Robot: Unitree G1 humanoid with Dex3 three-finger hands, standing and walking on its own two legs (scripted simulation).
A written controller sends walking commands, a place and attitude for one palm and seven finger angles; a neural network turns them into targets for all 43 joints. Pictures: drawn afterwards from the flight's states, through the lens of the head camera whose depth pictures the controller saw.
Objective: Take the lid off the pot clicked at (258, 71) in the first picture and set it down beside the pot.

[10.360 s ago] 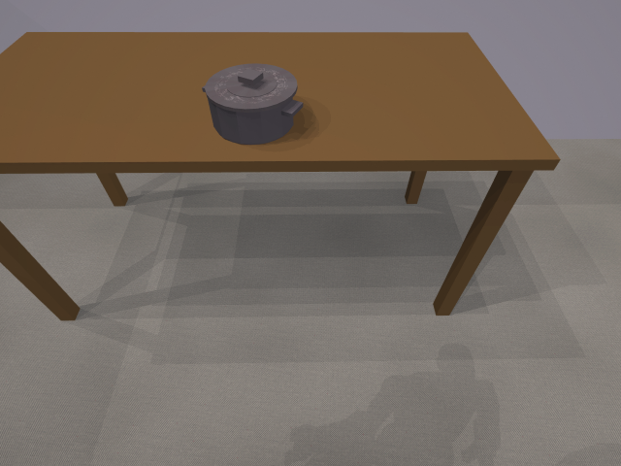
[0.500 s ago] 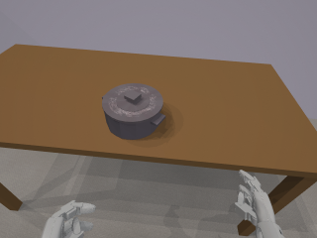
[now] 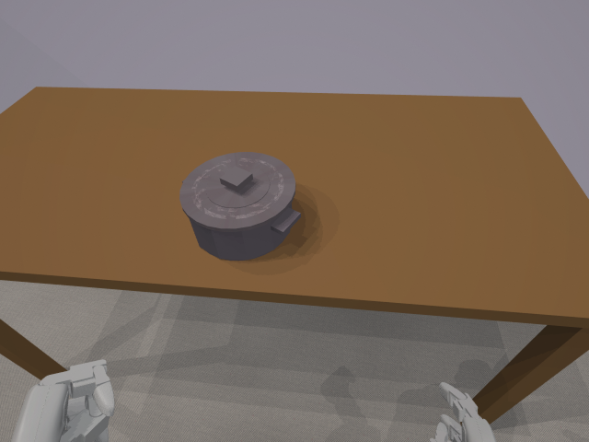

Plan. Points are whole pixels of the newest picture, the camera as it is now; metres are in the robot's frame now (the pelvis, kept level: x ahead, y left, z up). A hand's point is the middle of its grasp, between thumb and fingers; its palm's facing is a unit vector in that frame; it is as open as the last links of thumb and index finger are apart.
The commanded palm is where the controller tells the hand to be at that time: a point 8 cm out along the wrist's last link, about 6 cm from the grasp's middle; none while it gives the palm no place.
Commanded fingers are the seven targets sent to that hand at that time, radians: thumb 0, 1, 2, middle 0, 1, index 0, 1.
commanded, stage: raise the hand higher, near the body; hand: left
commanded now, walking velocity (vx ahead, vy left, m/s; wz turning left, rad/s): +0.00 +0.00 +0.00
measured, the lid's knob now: (236, 178) +0.51 +0.16 +0.08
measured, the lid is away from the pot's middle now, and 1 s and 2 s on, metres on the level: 0.00 0.00 0.00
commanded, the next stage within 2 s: reach forward and open the fingers in 0.58 s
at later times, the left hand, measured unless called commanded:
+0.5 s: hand (82, 373) +0.16 +0.25 +0.10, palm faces +0.32 -0.86 -0.40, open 3.1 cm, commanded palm +0.11 +0.28 +0.13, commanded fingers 0.00 0.90 0.90 -1.30 -1.50 -1.30 -1.50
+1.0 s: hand (57, 350) +0.18 +0.28 +0.11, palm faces -0.13 -0.04 -0.99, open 3.0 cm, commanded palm +0.16 +0.28 +0.17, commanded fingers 0.00 0.35 1.22 -1.11 -0.90 -1.11 -0.90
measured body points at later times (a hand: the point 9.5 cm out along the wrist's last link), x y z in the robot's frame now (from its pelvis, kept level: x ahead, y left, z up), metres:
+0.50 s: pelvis +0.00 +0.01 +0.00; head -0.01 +0.00 +0.45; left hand +0.14 +0.29 +0.12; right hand +0.21 -0.19 -0.06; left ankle -0.03 +0.12 -0.74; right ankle +0.00 -0.10 -0.74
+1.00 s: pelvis -0.01 +0.02 +0.00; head -0.01 -0.03 +0.45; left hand +0.18 +0.28 +0.16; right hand +0.20 -0.20 -0.09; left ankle -0.03 +0.12 -0.74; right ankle +0.00 -0.10 -0.74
